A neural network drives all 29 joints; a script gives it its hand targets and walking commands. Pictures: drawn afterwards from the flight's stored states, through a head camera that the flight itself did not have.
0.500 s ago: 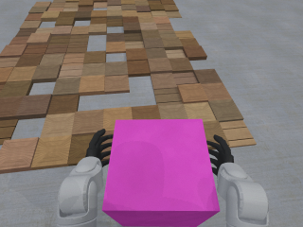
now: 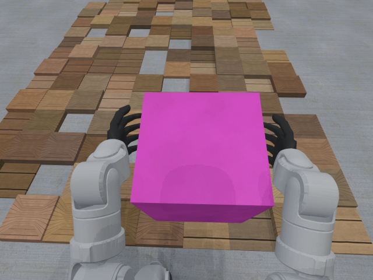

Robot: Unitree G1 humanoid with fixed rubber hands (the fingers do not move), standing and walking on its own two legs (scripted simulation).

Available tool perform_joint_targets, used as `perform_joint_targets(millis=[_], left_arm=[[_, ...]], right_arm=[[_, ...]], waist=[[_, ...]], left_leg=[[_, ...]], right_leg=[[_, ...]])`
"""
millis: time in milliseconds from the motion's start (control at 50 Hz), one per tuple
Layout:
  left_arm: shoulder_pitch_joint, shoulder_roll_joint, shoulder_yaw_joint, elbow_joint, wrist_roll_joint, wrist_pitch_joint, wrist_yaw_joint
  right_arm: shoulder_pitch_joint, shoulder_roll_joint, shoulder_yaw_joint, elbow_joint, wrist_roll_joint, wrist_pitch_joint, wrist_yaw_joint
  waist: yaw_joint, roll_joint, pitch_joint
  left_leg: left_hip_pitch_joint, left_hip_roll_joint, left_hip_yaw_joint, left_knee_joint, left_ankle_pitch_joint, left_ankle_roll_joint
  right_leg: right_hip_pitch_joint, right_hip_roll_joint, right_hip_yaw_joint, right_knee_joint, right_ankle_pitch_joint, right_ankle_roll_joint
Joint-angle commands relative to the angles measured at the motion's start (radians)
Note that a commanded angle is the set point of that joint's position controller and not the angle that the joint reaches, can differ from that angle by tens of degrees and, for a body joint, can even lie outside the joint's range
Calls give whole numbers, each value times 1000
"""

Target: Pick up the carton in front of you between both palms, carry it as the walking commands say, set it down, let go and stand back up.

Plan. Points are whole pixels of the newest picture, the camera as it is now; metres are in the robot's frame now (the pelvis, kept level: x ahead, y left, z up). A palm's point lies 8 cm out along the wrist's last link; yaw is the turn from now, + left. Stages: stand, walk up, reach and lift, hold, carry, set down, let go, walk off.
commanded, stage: carry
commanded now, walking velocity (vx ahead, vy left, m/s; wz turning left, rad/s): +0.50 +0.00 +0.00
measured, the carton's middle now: (199, 166) +0.34 +0.01 +0.06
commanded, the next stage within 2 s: none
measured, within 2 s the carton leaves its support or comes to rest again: neither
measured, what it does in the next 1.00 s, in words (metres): climbs: left foot, then right foot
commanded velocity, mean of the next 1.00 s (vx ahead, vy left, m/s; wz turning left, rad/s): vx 0.50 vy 0.00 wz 0.00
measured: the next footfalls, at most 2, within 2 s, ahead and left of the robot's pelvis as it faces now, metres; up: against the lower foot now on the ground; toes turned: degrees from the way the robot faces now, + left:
left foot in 0.10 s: +0.24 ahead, +0.10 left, +0.00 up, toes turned +7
right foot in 0.50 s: +0.50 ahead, -0.04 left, +0.01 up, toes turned -6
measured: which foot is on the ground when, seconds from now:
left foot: up 0.00-0.08, down 0.10-0.54, up 0.56-0.84, down 0.86-1.00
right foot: down 0.00-0.10, up 0.12-0.48, down 0.50-0.88, up 0.90-1.00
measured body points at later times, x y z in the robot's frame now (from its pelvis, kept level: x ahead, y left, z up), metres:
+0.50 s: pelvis +0.35 +0.04 -0.01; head +0.43 +0.05 +0.43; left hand +0.74 +0.18 +0.12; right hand +0.73 -0.13 +0.12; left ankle +0.20 +0.10 -0.73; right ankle +0.48 -0.04 -0.72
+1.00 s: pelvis +0.70 +0.07 +0.02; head +0.74 +0.06 +0.47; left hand +1.09 +0.17 +0.14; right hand +1.05 -0.13 +0.14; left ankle +0.76 +0.13 -0.69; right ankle +0.57 -0.03 -0.58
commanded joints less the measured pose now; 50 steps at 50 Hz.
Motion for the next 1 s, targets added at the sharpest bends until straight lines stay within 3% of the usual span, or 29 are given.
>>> perform_joint_targets(millis=[0,20,40,60,100,120,180,320,400,420,440,460,480,500,520,540,580,620,700,740,760,780,800,820,840,860,920,940,980], left_arm=[[-729,-571,-550,108,-290,37,-59],[-764,-573,-531,112,-279,44,-48],[-803,-586,-516,109,-278,53,-40],[-854,-558,-478,159,-271,65,-27],[-911,-635,-440,170,-271,65,-15],[-955,-662,-437,168,-265,62,-13],[-972,-745,-411,156,-225,50,-8],[-797,-779,-446,135,-124,45,-38],[-773,-810,-520,77,-140,46,-72],[-802,-820,-541,56,-152,43,-82],[-790,-818,-554,56,-159,42,-92],[-776,-809,-564,64,-173,42,-100],[-779,-787,-568,56,-191,42,-101],[-773,-786,-579,66,-216,46,-100],[-802,-827,-614,32,-253,42,-105],[-810,-870,-659,19,-294,36,-113],[-880,-912,-717,-37,-374,20,-136],[-947,-920,-732,-61,-431,16,-148],[-943,-850,-686,4,-443,31,-150],[-871,-805,-636,114,-408,42,-148],[-830,-793,-611,163,-384,47,-148],[-800,-786,-584,206,-355,51,-147],[-775,-772,-551,260,-326,56,-145],[-751,-798,-523,283,-298,59,-144],[-730,-778,-487,336,-267,65,-142],[-727,-799,-456,361,-242,65,-135],[-863,-899,-453,162,-207,31,-114],[-884,-889,-444,120,-194,22,-98],[-816,-812,-408,134,-144,11,-62]], right_arm=[[-755,518,523,116,262,-2,19],[-786,501,494,137,261,3,14],[-821,476,472,157,264,6,10],[-848,500,467,185,283,11,8],[-990,588,475,173,341,10,22],[-1060,642,493,152,381,6,36],[-1215,777,536,63,477,-3,75],[-993,822,516,79,380,4,103],[-929,834,575,54,352,2,124],[-940,831,598,32,349,-1,126],[-960,816,610,25,343,-1,125],[-970,804,616,34,330,2,121],[-941,795,613,47,322,6,118],[-910,771,606,70,309,7,110],[-906,772,590,61,297,-1,102],[-888,782,566,63,290,-6,94],[-849,762,529,54,232,-25,78],[-852,720,502,51,193,-37,63],[-798,631,469,123,119,-24,38],[-770,608,481,173,115,-2,36],[-758,611,488,184,123,4,41],[-743,627,493,207,135,8,48],[-728,643,493,231,143,13,57],[-756,649,502,243,162,11,64],[-755,686,502,277,182,11,70],[-815,734,530,267,229,8,82],[-1170,961,684,48,454,-27,133],[-1215,994,707,14,501,-38,141],[-1147,968,700,48,527,-39,137]], waist=[[-111,-93,-326],[-168,38,-390],[-168,319,-429],[-162,335,-455],[-162,135,-472],[-168,84,-475],[-130,75,-501],[-171,106,-457],[-144,137,-411],[-91,140,-452],[0,98,-508],[51,-61,-562],[48,-289,-655],[54,-253,-710],[65,-170,-621],[88,-112,-531],[63,-18,-512],[48,-12,-483],[30,-94,-373],[-24,-207,-360],[-76,-246,-392],[-134,-198,-446],[-208,-112,-482],[-195,185,-525],[-198,245,-550],[-177,204,-537],[-134,9,-446],[-126,-10,-440],[-133,2,-448]], left_leg=[[453,-128,114,-177,31,53],[659,-3,-69,-221,-43,91],[803,220,-508,-322,-25,175],[929,258,-640,-328,146,226],[909,226,-538,-260,337,229],[876,216,-471,-241,368,203],[827,198,-344,-251,419,159],[983,122,-184,-194,757,151],[825,44,-37,-100,1012,81],[750,45,6,43,1044,54],[546,29,27,224,868,25],[251,-43,-30,437,307,5],[-57,-183,-77,723,-350,-17],[-145,-161,-153,875,-342,8],[-263,-134,-178,919,-340,29],[-397,-105,-182,930,-359,27],[-364,-79,-155,836,-301,23],[-311,-69,-95,711,-289,25],[-123,-90,27,326,-197,22],[154,-148,92,117,-21,44],[287,-182,123,48,35,54],[436,-196,122,-61,93,69],[663,-92,-41,-124,158,119],[825,161,-501,-192,395,258],[849,217,-703,-227,470,358],[849,236,-726,-218,420,361],[724,163,-512,-209,260,207],[661,147,-493,-232,182,182],[632,138,-440,-268,226,191]], right_leg=[[6,-119,10,268,502,-77],[-158,-70,4,515,350,-42],[-412,53,49,771,-57,4],[-599,92,155,953,-210,-7],[-690,25,207,1057,-156,-51],[-689,7,213,1039,-129,-50],[-648,-19,195,911,-41,-52],[-722,50,89,537,111,-48],[-339,173,-63,134,338,-44],[-144,172,-61,70,418,-63],[139,108,3,52,511,-100],[422,-87,268,127,886,-188],[683,-283,604,192,1217,-324],[706,-310,693,155,943,-374],[688,-283,665,128,740,-355],[692,-255,619,124,716,-323],[576,-240,510,137,736,-256],[440,-216,471,97,648,-228],[197,-116,284,9,781,-212],[42,-89,175,43,977,-175],[25,-95,123,148,1105,-153],[15,-73,76,329,1110,-112],[-164,-48,110,536,851,-70],[-398,91,150,841,55,-30],[-525,172,225,1107,-152,-41],[-637,120,295,1197,-153,-67],[-678,13,305,977,-56,-58],[-626,9,278,909,-34,-56],[-554,20,214,713,-28,-41]])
